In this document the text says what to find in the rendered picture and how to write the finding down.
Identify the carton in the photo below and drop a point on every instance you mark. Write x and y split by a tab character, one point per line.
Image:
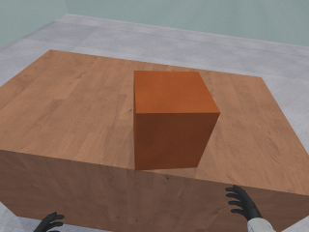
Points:
174	115

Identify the pedestal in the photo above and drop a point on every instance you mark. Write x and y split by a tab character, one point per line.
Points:
67	146

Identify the robot right hand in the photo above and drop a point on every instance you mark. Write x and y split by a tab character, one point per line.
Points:
249	209

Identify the robot right forearm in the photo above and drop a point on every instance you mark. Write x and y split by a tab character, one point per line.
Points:
258	224

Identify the robot left hand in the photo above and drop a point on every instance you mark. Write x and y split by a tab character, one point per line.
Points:
46	225

